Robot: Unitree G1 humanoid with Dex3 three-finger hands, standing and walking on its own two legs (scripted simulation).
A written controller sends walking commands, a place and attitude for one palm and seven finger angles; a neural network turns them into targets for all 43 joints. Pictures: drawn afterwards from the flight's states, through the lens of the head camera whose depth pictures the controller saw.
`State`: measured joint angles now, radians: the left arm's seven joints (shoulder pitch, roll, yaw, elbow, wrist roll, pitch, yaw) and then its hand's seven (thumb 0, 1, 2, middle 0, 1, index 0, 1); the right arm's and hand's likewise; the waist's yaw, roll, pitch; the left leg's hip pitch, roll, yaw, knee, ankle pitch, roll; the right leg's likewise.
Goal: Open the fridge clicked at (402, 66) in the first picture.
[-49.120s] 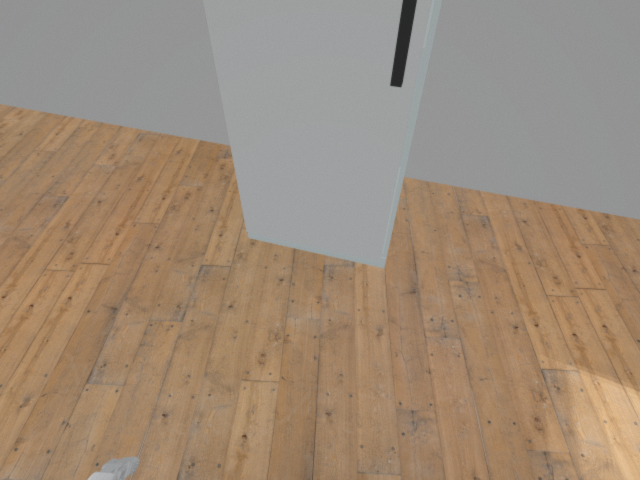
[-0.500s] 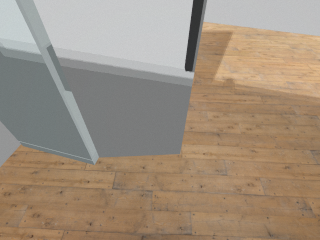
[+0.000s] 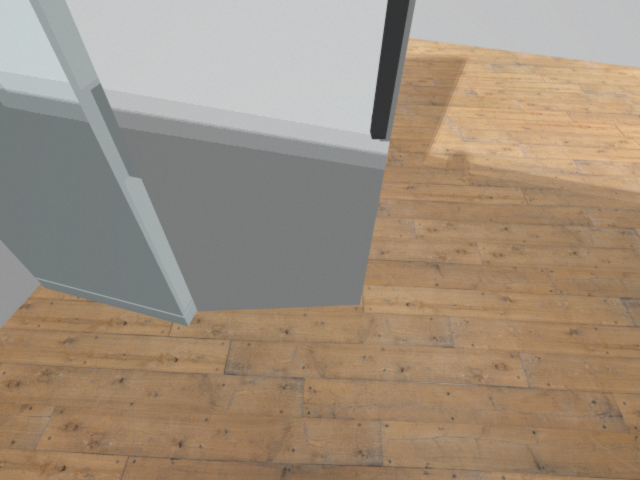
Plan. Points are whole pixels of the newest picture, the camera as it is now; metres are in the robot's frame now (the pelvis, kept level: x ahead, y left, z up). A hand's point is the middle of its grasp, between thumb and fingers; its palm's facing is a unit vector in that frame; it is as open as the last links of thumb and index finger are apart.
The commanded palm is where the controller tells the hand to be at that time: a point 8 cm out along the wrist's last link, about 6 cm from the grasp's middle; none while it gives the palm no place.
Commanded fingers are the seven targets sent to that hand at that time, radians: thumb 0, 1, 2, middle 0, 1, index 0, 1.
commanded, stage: look to check the result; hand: right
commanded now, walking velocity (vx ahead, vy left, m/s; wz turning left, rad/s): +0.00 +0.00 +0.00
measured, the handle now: (388, 44) +0.74 -0.06 +0.20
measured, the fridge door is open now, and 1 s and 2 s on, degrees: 72 72 72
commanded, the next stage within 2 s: stand and wait in 0.10 s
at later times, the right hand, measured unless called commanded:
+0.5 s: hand out of the picture +0.01 -0.16 -0.18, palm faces +0.02 +0.98 -0.18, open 7.3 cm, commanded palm none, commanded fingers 0.00 -0.90 -0.90 0.20 0.30 0.20 0.30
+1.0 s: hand out of the picture +0.01 -0.16 -0.18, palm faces +0.02 +0.98 -0.17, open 7.3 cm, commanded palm none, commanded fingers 0.00 -0.90 -0.90 0.20 0.30 0.20 0.30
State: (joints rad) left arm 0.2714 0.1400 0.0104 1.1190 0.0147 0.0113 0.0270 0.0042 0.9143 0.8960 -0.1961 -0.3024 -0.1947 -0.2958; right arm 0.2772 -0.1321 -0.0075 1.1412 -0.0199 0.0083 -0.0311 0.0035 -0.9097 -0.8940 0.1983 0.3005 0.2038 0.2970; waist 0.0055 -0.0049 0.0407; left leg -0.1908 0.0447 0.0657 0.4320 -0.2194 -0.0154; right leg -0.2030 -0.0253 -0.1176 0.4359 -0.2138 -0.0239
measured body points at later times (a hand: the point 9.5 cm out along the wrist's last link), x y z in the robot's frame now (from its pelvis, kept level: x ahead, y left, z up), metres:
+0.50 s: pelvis +0.01 +0.00 +0.00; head +0.02 +0.00 +0.45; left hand +0.00 +0.22 -0.16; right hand +0.01 -0.22 -0.16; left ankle +0.01 +0.13 -0.74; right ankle +0.02 -0.10 -0.74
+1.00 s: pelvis +0.01 +0.00 +0.00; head +0.03 +0.00 +0.45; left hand +0.00 +0.22 -0.16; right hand +0.01 -0.21 -0.16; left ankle +0.01 +0.13 -0.74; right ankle +0.02 -0.10 -0.74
